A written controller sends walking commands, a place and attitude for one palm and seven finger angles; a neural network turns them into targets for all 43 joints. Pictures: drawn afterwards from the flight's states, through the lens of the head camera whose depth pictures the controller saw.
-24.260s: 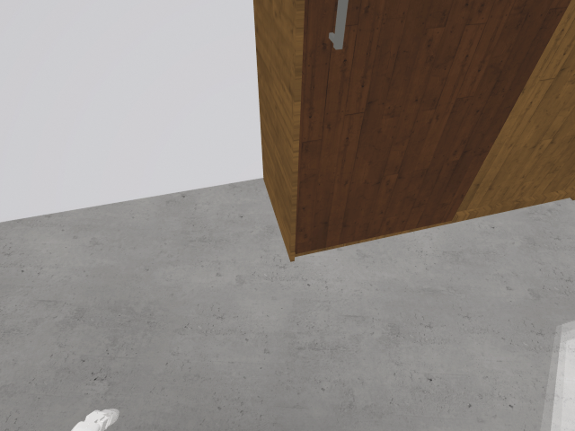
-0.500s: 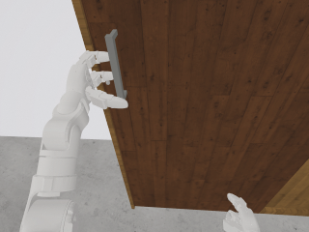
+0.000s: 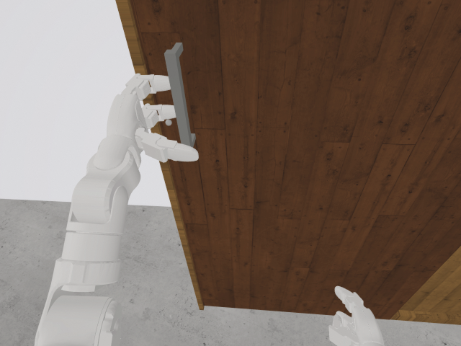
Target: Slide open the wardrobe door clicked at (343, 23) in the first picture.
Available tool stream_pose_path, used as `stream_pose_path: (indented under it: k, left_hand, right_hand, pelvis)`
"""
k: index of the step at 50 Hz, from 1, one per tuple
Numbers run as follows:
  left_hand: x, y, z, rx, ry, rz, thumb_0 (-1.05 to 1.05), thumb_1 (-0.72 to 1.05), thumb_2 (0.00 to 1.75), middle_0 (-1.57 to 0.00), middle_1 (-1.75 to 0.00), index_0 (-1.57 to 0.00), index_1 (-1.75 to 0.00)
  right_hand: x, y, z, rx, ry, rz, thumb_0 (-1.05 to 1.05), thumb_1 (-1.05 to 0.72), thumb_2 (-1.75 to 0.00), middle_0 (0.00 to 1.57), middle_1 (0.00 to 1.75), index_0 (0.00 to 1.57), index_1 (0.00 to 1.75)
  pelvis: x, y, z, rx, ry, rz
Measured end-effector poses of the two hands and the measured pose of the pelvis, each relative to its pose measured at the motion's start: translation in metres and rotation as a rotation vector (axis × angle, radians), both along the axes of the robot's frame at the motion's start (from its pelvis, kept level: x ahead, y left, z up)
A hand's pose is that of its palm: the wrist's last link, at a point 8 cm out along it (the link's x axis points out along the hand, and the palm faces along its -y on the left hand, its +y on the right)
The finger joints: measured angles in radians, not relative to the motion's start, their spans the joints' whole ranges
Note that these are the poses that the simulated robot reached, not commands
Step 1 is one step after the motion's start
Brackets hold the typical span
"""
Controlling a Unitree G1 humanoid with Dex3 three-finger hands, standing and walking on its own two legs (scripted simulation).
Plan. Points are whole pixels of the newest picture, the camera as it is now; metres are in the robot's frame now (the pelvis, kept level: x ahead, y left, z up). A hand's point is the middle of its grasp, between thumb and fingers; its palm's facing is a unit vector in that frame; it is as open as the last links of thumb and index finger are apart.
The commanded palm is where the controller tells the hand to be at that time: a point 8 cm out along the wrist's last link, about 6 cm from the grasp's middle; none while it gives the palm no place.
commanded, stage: grip the handle and tug to test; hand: left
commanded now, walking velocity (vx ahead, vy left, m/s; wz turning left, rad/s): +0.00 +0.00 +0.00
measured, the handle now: (183, 105) +0.44 +0.13 +0.24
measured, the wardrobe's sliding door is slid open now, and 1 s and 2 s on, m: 0.00 0.00 0.00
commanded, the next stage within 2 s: tug the door sideways, standing still in 1.48 s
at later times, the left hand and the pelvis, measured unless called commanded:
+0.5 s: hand (168, 121) +0.37 +0.14 +0.25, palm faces +0.09 -1.00 -0.02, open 9.9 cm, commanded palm +0.34 +0.17 +0.25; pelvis +0.01 +0.00 +0.00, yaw -1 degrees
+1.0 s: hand (169, 120) +0.37 +0.14 +0.25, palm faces +0.09 -1.00 -0.02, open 6.5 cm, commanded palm +0.34 +0.16 +0.25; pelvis +0.02 +0.00 +0.00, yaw +0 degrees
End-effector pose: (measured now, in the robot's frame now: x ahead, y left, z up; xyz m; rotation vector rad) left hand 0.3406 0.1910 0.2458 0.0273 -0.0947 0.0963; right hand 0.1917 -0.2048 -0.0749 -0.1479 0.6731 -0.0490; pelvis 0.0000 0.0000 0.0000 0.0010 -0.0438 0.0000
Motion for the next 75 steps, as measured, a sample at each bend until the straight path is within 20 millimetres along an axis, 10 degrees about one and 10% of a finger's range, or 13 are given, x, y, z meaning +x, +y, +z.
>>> stream_pose_path:
  k: [13,35,75]
  left_hand:
    - [0.003,0.002,0.0,0.0,0.002,-0.005,-0.02,-0.36,0.36,-0.31,-1.23,-0.28,-1.31]
    - [0.007,0.002,0.0,-0.005,-0.002,-0.002,0.0,0.59,0.76,-0.37,-1.33,-0.31,-1.37]
    - [-0.025,-0.002,-0.004,0.037,-0.042,-0.016,0.01,0.88,0.89,-0.25,-1.3,-0.23,-1.29]
  right_hand:
    - [-0.001,-0.005,0.002,-0.008,0.005,-0.018,0.01,-0.9,-0.9,0.2,0.3,0.2,0.3]
    - [0.008,-0.008,0.002,-0.003,0.01,-0.023,0.01,-0.9,-0.9,0.2,0.3,0.2,0.3]
    - [0.034,-0.001,0.008,0.016,-0.026,0.009,0.01,-0.9,-0.9,0.2,0.3,0.2,0.3]
  pelvis:
    - [0.001,0.001,0.0,-0.002,0.002,-0.006]
    - [0.011,-0.001,0.001,-0.001,0.014,-0.011]
    - [0.025,0.001,-0.002,0.0,0.017,-0.012]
